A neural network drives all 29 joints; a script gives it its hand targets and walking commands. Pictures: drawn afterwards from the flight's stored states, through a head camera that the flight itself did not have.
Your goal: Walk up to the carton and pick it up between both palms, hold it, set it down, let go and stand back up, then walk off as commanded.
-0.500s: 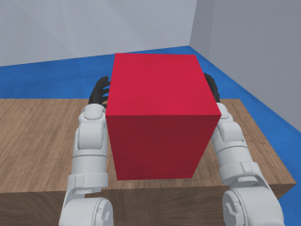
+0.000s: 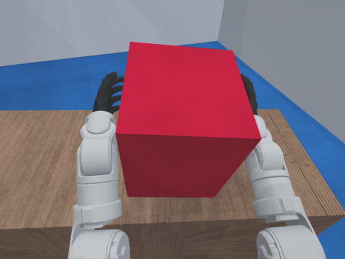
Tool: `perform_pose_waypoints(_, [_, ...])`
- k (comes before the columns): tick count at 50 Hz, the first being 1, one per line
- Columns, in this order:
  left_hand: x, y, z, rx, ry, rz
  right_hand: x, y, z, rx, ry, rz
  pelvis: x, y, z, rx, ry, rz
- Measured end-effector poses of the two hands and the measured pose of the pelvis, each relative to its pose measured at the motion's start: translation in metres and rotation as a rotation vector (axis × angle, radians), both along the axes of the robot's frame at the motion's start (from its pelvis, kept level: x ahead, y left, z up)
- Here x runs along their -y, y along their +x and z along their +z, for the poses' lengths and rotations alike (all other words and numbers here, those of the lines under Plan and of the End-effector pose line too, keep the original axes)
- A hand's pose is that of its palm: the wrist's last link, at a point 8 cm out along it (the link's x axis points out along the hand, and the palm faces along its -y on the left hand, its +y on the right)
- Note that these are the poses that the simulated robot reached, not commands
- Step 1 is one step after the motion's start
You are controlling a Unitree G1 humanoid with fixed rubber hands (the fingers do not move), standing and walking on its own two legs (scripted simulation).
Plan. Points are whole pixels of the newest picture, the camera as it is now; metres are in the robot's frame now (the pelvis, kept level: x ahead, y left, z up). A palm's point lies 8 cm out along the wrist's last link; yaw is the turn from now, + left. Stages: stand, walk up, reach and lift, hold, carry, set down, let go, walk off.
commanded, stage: hold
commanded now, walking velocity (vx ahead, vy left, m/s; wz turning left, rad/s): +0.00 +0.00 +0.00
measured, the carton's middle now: (176, 128) +0.34 +0.01 +0.16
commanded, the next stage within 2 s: none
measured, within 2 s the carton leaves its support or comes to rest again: neither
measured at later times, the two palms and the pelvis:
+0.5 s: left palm (105, 124) +0.33 +0.15 +0.19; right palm (252, 118) +0.34 -0.15 +0.20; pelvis -0.03 +0.00 +0.00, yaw +0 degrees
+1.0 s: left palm (103, 121) +0.34 +0.15 +0.19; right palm (245, 120) +0.35 -0.14 +0.18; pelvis -0.01 +0.00 +0.00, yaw +0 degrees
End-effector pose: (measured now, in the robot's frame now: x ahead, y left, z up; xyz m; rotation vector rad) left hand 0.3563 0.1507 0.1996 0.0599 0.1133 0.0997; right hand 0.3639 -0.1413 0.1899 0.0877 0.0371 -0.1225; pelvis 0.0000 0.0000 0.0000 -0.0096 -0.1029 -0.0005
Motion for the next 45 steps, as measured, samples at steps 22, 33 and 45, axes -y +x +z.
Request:
perform_pose_waypoints(22, [0.004, -0.036, -0.015, -0.064, 0.020, 0.001, 0.003, -0.033, 0.001, -0.051, -0.049, 0.013, 0.000, -0.036, -0.001, 0.058, 0.001, 0.002])
perform_pose_waypoints(33, [0.009, -0.001, -0.022, -0.105, 0.023, -0.007, 0.008, -0.002, -0.006, -0.089, -0.051, 0.005, 0.002, -0.015, 0.000, 0.028, 0.003, 0.002])
perform_pose_waypoints(45, [-0.002, 0.002, -0.001, -0.019, -0.015, -0.003, -0.001, 0.002, 0.004, -0.002, -0.015, 0.004, 0.001, 0.000, 0.000, 0.017, 0.002, 0.002])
